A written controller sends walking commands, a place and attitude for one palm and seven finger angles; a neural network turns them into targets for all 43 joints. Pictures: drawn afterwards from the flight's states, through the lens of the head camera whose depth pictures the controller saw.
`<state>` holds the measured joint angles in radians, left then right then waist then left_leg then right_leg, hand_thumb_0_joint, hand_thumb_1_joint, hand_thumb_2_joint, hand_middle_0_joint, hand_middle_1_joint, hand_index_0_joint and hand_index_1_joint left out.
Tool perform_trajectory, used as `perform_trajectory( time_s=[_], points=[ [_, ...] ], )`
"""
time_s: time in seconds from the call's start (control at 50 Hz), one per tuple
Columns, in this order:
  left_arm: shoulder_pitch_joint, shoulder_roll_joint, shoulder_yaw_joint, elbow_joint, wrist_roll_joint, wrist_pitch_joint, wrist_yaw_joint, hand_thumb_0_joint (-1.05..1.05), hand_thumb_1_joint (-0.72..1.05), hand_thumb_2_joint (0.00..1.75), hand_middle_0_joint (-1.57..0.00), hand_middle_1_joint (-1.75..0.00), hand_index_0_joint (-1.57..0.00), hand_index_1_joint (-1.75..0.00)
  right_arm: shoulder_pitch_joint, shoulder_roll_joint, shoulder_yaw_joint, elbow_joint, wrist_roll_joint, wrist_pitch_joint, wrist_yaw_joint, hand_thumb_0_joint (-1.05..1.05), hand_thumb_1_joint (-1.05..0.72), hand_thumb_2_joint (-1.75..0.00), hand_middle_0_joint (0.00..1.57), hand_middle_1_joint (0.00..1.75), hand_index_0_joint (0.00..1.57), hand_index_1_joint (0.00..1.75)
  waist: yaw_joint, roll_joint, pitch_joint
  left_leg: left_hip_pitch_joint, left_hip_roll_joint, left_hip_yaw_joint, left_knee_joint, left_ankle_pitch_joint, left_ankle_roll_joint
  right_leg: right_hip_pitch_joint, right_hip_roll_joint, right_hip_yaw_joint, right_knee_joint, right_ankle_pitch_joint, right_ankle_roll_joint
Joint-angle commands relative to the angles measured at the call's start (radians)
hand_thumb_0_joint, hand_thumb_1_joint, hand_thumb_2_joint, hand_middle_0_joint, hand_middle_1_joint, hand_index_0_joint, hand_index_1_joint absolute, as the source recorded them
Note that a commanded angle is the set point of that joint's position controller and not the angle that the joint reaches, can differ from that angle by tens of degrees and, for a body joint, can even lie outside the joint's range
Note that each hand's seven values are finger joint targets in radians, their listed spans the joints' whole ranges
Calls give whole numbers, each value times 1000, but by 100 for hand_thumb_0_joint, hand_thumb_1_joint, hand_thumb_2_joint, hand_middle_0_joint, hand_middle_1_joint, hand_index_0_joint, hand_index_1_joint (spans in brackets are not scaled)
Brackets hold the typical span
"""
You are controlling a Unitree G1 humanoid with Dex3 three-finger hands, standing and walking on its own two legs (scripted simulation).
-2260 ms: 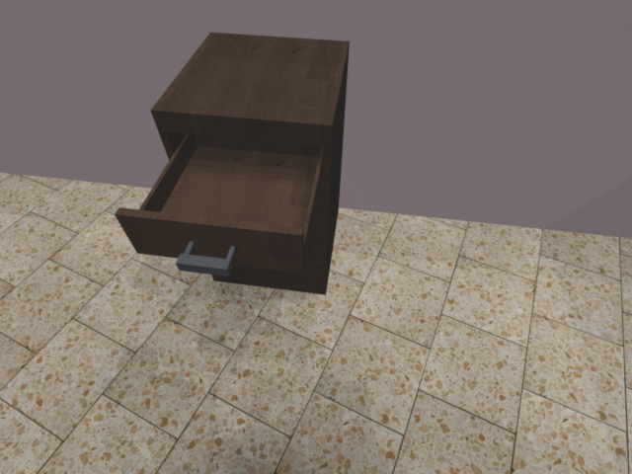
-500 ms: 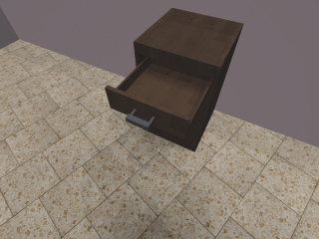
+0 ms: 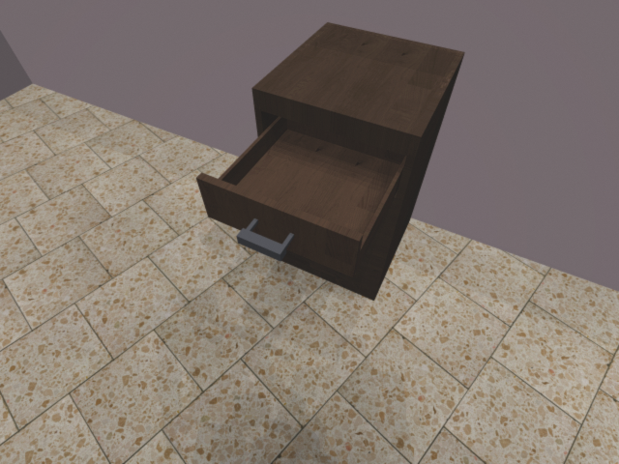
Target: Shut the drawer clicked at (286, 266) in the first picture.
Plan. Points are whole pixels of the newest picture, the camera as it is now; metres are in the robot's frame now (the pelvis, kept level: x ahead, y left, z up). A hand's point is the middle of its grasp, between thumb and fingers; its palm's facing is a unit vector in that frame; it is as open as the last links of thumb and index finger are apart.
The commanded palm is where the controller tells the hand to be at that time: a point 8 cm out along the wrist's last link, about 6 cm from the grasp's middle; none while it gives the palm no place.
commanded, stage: turn to face it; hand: left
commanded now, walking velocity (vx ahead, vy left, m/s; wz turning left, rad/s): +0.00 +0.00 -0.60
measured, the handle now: (266, 237) +0.56 +0.13 -0.16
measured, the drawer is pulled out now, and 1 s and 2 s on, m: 0.28 0.28 0.28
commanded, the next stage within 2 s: take the last steps up to it in 0.78 s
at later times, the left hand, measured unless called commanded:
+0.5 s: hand out of the picture +0.07 +0.19 -0.17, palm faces -0.09 -0.96 -0.28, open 7.4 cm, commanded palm none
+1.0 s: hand out of the picture +0.13 +0.14 -0.18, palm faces -0.29 -0.93 -0.23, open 7.4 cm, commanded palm none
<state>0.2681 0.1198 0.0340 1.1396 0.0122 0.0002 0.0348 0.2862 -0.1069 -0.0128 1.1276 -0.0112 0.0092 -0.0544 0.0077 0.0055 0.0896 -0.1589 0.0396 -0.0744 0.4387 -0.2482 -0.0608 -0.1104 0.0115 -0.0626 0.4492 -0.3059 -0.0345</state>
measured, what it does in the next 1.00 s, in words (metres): steps on the spot, turning right: left foot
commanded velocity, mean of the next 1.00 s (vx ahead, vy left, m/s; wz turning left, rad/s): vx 0.03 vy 0.02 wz -0.33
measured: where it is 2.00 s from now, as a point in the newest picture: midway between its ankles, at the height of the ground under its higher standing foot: outside the picture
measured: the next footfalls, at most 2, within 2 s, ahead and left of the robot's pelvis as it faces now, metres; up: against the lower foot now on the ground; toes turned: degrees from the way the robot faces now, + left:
left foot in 0.74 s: +0.09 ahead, +0.12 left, +0.00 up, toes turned -17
left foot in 1.28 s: +0.21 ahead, +0.05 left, +0.00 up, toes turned -18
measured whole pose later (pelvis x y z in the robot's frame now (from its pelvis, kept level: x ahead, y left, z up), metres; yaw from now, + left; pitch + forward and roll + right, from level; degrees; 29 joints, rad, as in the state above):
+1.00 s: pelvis +0.00 -0.02 -0.01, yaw -20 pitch +0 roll +1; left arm 0.17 0.18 0.07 0.96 0.03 0.01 -0.01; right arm 0.21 -0.18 -0.04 0.98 -0.02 0.04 -0.03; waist 0.01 0.02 0.12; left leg -0.30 0.07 0.02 0.69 -0.43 -0.03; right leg -0.26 0.02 0.00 0.60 -0.32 -0.03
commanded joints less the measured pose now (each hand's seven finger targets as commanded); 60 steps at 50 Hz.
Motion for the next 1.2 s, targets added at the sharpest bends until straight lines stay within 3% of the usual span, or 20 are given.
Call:
perform_trajectory(
  time_s=[0.0,0.16,0.3,0.34,0.36,0.38,0.4,0.44,0.64,0.68,0.7,0.72,0.78,0.84,0.9,0.94,0.96,0.98,1.06,1.18],
  points=[
    [81,109,28,-24,-4,-4,5,0,90,90,-20,-30,-20,-30,100,-81,-19,-14,0,-7,-5,0,-90,-90,20,30,20,30,-6,5,15,-12,35,39,-25,217,60,-41,-96,88,-92,252,-17],
    [27,175,86,-90,4,23,-7,0,90,90,-20,-30,-20,-30,72,-104,-53,-69,0,5,-11,0,-90,-90,20,30,20,30,-19,-47,-18,-37,49,117,85,99,43,-114,-124,215,-26,304,-59],
    [-44,104,86,-177,2,47,-34,0,90,90,-20,-30,-20,-30,49,-211,-78,-119,-20,-1,-17,0,-90,-90,20,30,20,30,-11,240,-2,-64,311,-81,-107,238,207,-222,11,44,333,-193,10],
    [22,104,90,-172,6,39,-41,0,90,90,-20,-30,-20,-30,-13,-219,-77,-149,-20,0,-17,0,-90,-90,20,30,20,30,41,155,-33,-95,258,10,17,301,166,-106,-2,37,156,-51,1],
    [90,153,101,-158,14,32,-38,0,90,90,-20,-30,-20,-30,-49,-199,-78,-170,-11,6,-14,0,-90,-90,20,30,20,30,78,8,-41,-187,145,93,176,147,97,-5,-48,146,-28,154,-15],
    [138,270,118,-140,23,23,-23,0,90,90,-20,-30,-20,-30,-71,-135,-70,-206,3,7,-5,0,-90,-90,20,30,20,30,82,-292,-58,-376,-11,219,397,-239,24,103,-294,458,-152,377,-92],
    [153,270,110,-140,11,24,-16,0,90,90,-20,-30,-20,-30,-124,-175,-76,-217,0,19,-5,0,-90,-90,20,30,20,30,107,-246,-68,-379,1,80,560,-364,21,56,-334,538,-158,421,-164],
    [39,237,103,-172,15,30,-5,0,90,90,-20,-30,-20,-30,-113,-159,-76,-209,-1,16,-2,0,-90,-90,20,30,20,30,46,-167,-61,-419,25,30,657,-290,24,49,-296,481,-104,420,-228],
    [-40,236,96,-215,15,25,-16,0,90,90,-20,-30,-20,-30,-68,-132,-62,-212,7,3,8,0,-90,-90,20,30,20,30,-18,-111,-57,-80,-22,82,135,-57,38,-132,-165,399,-83,292,-131],
    [-48,179,86,-229,5,25,-19,0,90,90,-20,-30,-20,-30,-8,-180,-65,-192,-1,-16,1,0,-90,-90,20,30,20,30,-43,41,-66,99,88,-28,-78,23,78,-290,-58,320,19,132,-56],
    [-41,137,78,-243,-1,23,-28,0,90,90,-20,-30,-20,-30,10,-255,-74,-200,-16,-20,-5,0,-90,-90,20,30,20,30,-44,230,-63,99,268,-244,-138,52,165,-365,45,200,158,-62,-3],
    [-54,141,75,-258,-2,15,-31,0,90,90,-20,-30,-20,-30,2,-277,-77,-221,-20,-15,-8,0,-90,-90,20,30,20,30,-42,234,-60,4,392,-338,-192,66,258,-354,46,121,346,-240,25],
    [-73,145,84,-240,8,31,-42,0,90,90,-20,-30,-20,-30,-61,-239,-58,-230,-27,-16,-11,0,-90,-90,20,30,20,30,-11,223,-73,-11,293,-152,-127,372,249,-351,10,120,564,-222,33],
    [-81,114,69,-243,2,30,-46,0,90,90,-20,-30,-20,-30,-67,-243,-62,-228,-31,-8,-10,0,-90,-90,20,30,20,30,-11,207,-108,37,242,-17,-48,567,211,-262,3,45,391,-219,37],
    [37,127,71,-200,7,11,-42,0,90,90,-20,-30,-20,-30,-56,-230,-66,-206,-12,0,-2,0,-90,-90,20,30,20,30,38,85,-155,-62,138,56,90,278,131,14,14,20,1,87,31],
    [108,291,86,-174,16,-6,-26,0,90,90,-20,-30,-20,-30,-85,-151,-54,-242,-1,1,24,0,-90,-90,20,30,20,30,70,-261,-83,-358,-23,146,361,-350,34,99,-357,506,-228,81,-126],
    [82,308,78,-189,19,-1,-29,0,90,90,-20,-30,-20,-30,-96,-159,-55,-244,-10,-1,39,0,-90,-90,20,30,20,30,73,-158,-36,-330,-3,91,420,-357,44,-19,-366,496,-239,-108,-187],
    [48,250,76,-182,20,-12,-21,0,90,90,-20,-30,-20,-30,-118,-153,-60,-224,-15,-1,38,0,-90,-90,20,30,20,30,57,-226,0,-393,-3,65,484,-275,47,3,-300,542,-230,-35,-192],
    [40,203,70,-165,17,-28,-11,0,90,90,-20,-30,-20,-30,-79,-128,-56,-174,-9,-15,48,0,-90,-90,20,30,20,30,35,-130,-29,-345,13,87,401,-182,42,76,-281,350,-177,296,-184],
    [28,213,78,-136,13,-33,-18,0,90,90,-20,-30,-20,-30,-5,-113,-47,-149,-8,-29,54,0,-90,-90,20,30,20,30,2,-103,-5,-110,-24,135,87,-15,55,-48,-250,244,-149,133,-129]
  ],
)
